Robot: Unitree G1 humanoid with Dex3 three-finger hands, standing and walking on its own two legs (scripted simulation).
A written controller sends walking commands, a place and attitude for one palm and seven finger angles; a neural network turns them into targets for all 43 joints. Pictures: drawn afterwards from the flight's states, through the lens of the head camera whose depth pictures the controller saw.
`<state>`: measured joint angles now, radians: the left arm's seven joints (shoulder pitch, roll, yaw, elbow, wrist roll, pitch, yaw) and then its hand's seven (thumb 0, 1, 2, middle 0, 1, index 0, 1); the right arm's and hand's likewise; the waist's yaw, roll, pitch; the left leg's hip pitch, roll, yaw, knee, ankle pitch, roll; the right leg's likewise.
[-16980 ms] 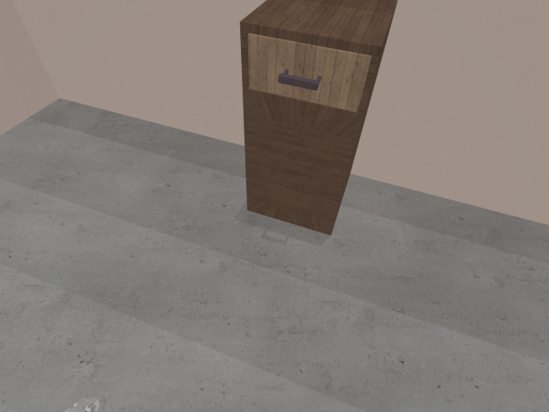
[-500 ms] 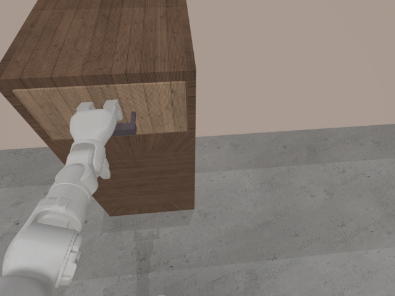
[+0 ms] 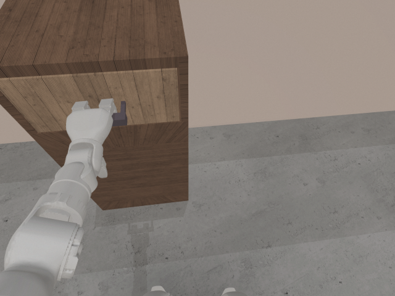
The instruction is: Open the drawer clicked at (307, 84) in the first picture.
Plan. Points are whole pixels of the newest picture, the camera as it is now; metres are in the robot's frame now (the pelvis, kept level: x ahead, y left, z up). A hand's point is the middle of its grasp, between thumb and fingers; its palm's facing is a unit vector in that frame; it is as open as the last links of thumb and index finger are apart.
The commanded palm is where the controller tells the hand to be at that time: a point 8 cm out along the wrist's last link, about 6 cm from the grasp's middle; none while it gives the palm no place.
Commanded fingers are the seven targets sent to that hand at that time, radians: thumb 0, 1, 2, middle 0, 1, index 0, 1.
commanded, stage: lower the fingers behind the handle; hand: left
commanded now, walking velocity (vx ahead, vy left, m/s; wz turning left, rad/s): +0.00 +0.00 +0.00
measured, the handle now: (99, 113) +0.52 +0.21 +0.02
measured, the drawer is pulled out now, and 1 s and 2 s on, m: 0.00 0.00 0.06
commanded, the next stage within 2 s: close the thumb around the handle in 0.50 s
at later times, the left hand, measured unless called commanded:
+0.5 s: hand (100, 138) +0.47 +0.21 +0.00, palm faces -0.06 -0.04 -1.00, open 13.8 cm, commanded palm +0.45 +0.20 +0.05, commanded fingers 0.00 -0.50 0.30 -0.30 -1.20 -0.30 -1.20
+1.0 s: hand (101, 139) +0.46 +0.20 +0.00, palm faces -0.04 -0.04 -1.00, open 9.5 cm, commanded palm +0.44 +0.19 +0.05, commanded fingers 0.00 0.68 0.80 -0.38 -1.33 -0.38 -1.33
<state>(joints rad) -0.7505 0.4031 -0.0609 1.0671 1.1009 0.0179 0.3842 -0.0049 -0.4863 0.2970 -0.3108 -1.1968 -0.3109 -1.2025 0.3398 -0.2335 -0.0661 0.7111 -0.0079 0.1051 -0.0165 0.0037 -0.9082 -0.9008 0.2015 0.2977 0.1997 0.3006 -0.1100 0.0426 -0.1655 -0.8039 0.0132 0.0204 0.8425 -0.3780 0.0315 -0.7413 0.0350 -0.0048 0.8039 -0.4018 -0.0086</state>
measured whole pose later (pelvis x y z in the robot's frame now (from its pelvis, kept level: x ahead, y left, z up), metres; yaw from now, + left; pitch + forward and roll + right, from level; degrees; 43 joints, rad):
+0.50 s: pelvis +0.00 +0.00 +0.00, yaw +0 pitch +21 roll -2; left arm -0.75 0.42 -0.05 1.06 1.09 0.01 0.38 0.00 -0.49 0.30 -0.30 -1.20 -0.31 -1.20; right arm 0.34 -0.23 -0.06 0.71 -0.01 0.11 -0.02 0.00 -0.91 -0.90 0.20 0.30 0.20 0.30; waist -0.11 0.05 -0.18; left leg -0.83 0.02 0.02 0.87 -0.39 0.03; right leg -0.77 0.04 -0.01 0.82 -0.41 -0.01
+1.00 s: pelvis +0.01 +0.00 +0.00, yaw +0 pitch +20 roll -2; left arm -0.71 0.38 -0.07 1.02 1.09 0.03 0.40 0.00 0.16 0.57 -0.33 -1.27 -0.35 -1.26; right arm 0.33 -0.23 -0.07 0.72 -0.01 0.12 0.00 0.00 -0.91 -0.90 0.20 0.30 0.20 0.30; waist -0.10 0.05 -0.18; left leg -0.81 0.01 0.02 0.86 -0.40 0.03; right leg -0.74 0.04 -0.01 0.81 -0.42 -0.01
